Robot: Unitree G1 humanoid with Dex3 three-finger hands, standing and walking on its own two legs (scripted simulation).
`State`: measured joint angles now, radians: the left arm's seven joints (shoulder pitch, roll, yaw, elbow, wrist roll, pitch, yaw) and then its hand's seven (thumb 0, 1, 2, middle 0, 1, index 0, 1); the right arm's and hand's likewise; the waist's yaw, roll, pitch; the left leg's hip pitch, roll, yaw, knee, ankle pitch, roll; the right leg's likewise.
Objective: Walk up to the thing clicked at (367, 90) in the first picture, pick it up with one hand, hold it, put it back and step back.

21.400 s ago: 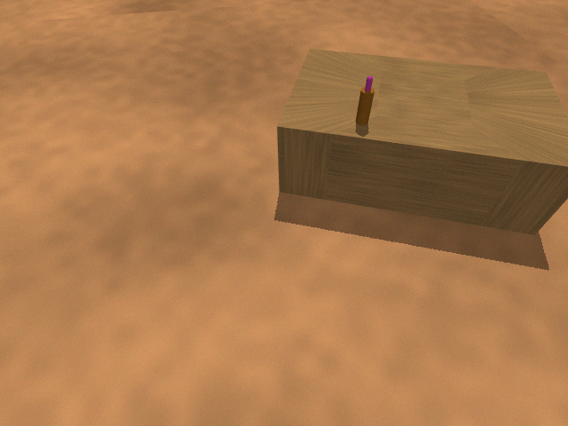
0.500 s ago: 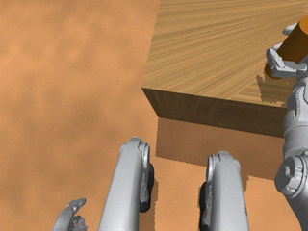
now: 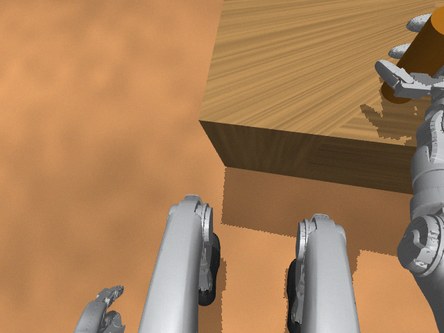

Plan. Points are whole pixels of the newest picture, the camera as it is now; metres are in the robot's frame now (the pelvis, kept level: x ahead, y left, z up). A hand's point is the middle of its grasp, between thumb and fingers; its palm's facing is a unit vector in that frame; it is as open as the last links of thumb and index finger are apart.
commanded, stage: open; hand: right
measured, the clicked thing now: (432, 47) +0.54 -0.22 +0.03
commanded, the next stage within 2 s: withdraw in 0.20 s
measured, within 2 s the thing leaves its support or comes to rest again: rests again in 0.62 s
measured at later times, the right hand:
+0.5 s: hand (430, 52) +0.54 -0.22 +0.02, palm faces +0.23 +0.97 -0.04, open 13.9 cm
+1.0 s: hand out of the picture +0.50 -0.33 +0.15, palm faces +0.32 +0.89 -0.34, open 17.0 cm
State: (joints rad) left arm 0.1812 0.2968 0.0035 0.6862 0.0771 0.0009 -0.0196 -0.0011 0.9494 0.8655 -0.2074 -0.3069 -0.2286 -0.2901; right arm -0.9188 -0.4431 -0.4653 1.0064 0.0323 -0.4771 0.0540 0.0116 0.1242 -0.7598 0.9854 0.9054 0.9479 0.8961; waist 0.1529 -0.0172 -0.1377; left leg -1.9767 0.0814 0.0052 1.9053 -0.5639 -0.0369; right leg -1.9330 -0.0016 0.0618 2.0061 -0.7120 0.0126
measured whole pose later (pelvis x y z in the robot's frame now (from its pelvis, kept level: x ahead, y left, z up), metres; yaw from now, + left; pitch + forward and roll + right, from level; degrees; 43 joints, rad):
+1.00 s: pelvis +0.02 +0.00 +0.14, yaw +1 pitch +28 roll +4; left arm 0.26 0.29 -0.01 0.61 -0.01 0.08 0.01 0.00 0.89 0.90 -0.20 -0.30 -0.21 -0.30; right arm -0.77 -0.68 -0.47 1.02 -0.11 -0.11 0.04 -0.01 0.44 -0.08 0.06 0.06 0.07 0.06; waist 0.10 0.00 -0.12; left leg -1.42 0.04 0.04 1.40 -0.47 -0.03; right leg -1.39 -0.05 0.05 1.52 -0.62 0.01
